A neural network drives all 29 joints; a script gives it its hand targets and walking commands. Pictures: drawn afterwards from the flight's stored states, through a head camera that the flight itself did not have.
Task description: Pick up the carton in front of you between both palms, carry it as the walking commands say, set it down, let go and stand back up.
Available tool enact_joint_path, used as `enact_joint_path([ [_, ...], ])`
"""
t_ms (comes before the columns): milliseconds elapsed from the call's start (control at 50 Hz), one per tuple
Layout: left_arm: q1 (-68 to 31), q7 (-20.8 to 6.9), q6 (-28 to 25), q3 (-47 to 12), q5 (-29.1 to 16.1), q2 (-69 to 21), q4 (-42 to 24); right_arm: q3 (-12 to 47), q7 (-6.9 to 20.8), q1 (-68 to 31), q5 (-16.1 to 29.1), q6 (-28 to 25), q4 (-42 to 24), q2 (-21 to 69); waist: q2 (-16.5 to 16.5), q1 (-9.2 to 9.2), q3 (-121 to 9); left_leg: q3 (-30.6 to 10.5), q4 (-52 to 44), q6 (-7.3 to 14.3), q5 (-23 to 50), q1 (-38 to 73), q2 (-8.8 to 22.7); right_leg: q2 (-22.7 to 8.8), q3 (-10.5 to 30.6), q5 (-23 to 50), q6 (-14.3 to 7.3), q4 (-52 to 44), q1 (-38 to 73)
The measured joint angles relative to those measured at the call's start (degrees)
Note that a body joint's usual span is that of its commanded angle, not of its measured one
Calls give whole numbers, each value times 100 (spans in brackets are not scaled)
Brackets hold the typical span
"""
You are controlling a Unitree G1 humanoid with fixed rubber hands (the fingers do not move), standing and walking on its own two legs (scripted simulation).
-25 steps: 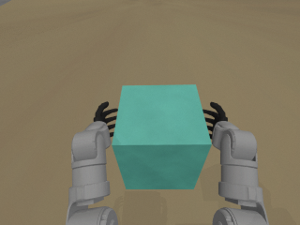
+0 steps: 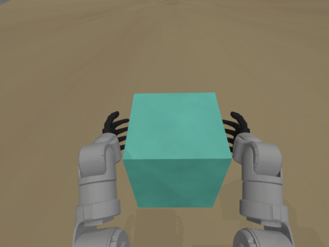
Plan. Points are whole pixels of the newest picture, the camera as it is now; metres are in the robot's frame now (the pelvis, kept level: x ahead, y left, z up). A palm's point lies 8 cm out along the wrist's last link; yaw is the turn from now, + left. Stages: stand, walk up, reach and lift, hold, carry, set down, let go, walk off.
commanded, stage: carry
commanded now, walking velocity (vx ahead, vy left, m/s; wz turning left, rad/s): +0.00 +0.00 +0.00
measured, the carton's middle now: (174, 152) +0.35 +0.00 +0.04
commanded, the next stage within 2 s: none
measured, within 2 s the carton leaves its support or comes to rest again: neither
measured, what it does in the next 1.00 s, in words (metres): walks ahead: right foot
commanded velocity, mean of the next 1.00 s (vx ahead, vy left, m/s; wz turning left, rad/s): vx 0.42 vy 0.00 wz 0.00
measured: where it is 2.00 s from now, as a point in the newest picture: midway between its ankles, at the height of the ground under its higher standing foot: (177, 144)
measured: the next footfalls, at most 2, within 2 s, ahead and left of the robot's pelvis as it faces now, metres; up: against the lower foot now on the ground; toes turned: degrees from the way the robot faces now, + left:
right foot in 0.74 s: +0.32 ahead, -0.10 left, +0.00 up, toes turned -6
left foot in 1.24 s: +0.67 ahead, +0.05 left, +0.00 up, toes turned +8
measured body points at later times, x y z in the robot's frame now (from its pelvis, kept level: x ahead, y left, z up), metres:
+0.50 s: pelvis +0.06 +0.01 -0.02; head +0.02 +0.02 +0.43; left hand +0.40 +0.17 +0.14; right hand +0.39 -0.14 +0.14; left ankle +0.00 +0.11 -0.74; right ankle +0.02 -0.10 -0.72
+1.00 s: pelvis +0.31 -0.05 +0.00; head +0.34 -0.06 +0.45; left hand +0.64 +0.13 +0.11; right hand +0.66 -0.18 +0.10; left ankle +0.35 +0.09 -0.66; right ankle +0.28 -0.10 -0.74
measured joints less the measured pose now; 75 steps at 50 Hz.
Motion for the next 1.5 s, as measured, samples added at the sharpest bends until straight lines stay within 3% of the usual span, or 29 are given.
enact_joint_path([
  [240, 14, 10, 13, -6, -10, -1, -31, 3, -1, 7, 5, 10, -24, 2, 0, -3, -20, -1, 29, 8, -35, 0, -3, -4, -2, -40, -4, 34, -1],
  [380, -100, 158, 130, -126, -158, 28, -276, 60, -73, -80, 263, 142, -289, -188, -1, -11, -241, -46, 671, 214, -831, -239, -7, -5, -37, -438, -86, 451, -146],
  [460, -256, 250, 297, -135, -278, 179, -395, 78, -160, -309, 362, 217, -261, -221, -128, -39, -397, 46, 773, 152, -755, -188, -110, -112, 77, -897, -95, 1002, -302],
  [560, -392, 257, 475, 103, -395, 356, -300, 171, -290, -447, 258, 324, -126, -64, 47, -290, -449, -19, 608, 186, -1026, 80, -66, 16, -1, -1756, -96, 2568, -1077],
  [620, -500, 217, 526, 211, -331, 273, -290, 181, -332, -418, 293, 372, -208, -88, 46, -429, -282, -96, 104, 90, -966, 519, -10, -38, -120, -1341, -77, 2675, -1575],
  [700, -623, 220, 459, 197, -228, 123, -558, 114, -338, -531, 423, 412, -535, -210, 90, -411, 23, -138, -311, -84, -1076, 1103, 150, -43, -314, -490, -98, 1238, -1629],
  [740, -754, 226, 400, 117, -179, 90, -601, 35, -326, -615, 490, 421, -675, -296, 85, -233, 169, -146, 341, -118, -1342, 1093, 254, 44, -528, -154, -173, 481, -1249],
  [780, -787, 214, 332, 31, -179, 39, -621, -31, -252, -645, 549, 392, -732, -386, 64, 5, 270, -293, 1972, -76, -1375, 540, 262, 71, -621, 320, -345, 723, -1192],
  [840, -541, 250, 356, -44, -224, 1, -705, -118, -179, -595, 488, 442, -698, -307, 21, 236, 386, -424, 4133, 69, -996, -641, 57, 115, -592, -89, -474, 840, -963],
  [880, -367, 247, 386, -15, -303, 7, -789, -179, -159, -553, 365, 475, -712, -138, 25, 315, 465, -307, 4480, 92, -711, -1292, 69, 139, -554, -187, -446, 607, -687],
  [960, -218, 211, 293, 49, -379, 17, -782, -195, -74, -363, 108, 343, -793, 105, 25, 346, 562, -74, 3759, -3, -294, -2133, 232, 166, -513, -267, -463, -2, -41],
  [1080, -83, 54, -2, -14, -288, -52, -672, -87, 38, -8, -56, 90, -947, 154, 46, 289, 542, 209, 1718, -67, 667, -2449, 351, 182, -377, -442, -356, -927, 1032],
  [1180, 287, -24, -112, -146, -171, -180, -943, 49, 78, 403, -19, -17, -1220, 169, 32, 175, 451, 654, -19, 113, 1633, -1901, 128, 130, -251, -875, -172, -1370, 1991],
  [1220, 572, -42, -85, -204, -140, -234, -1198, 141, 83, 619, 14, -20, -1359, 210, -2, 119, 412, 882, -551, 183, 1755, -1396, -29, 74, -190, -1194, -84, -998, 2214],
  [1260, 863, -67, -45, -275, -138, -198, -1400, 305, 87, 844, 4, -50, -1417, 249, -160, 30, 380, 1033, -426, 397, 1404, -1112, -143, -122, -135, -1251, 32, 532, 1793],
  [1300, 1133, -71, 12, -404, -138, -131, -1511, 512, 87, 1021, 2, 8, -1424, 170, -162, -64, 416, 1057, -185, 572, 951, -979, -128, -60, 124, -1118, 99, 2643, 838],
  [1340, 1406, -70, 122, -602, -107, -74, -1658, 674, 87, 1300, 34, 103, -1550, 101, -96, -114, 446, 1019, -373, 540, 807, -652, -93, -49, 146, -919, 77, 3707, 21],
  [1380, 1629, -70, 214, -780, -89, -42, -1822, 803, 86, 1604, 68, 164, -1760, 50, -54, -134, 450, 964, -695, 495, 747, -277, -73, -186, 55, -660, 89, 3659, -576],
  [1500, 2259, -73, 280, -1171, -88, -3, -2483, 1060, 89, 2308, 146, 209, -2485, -1, 12, -121, 221, 767, -1486, 346, 482, 765, 3, -565, -159, 48, 290, 1796, -1497],
])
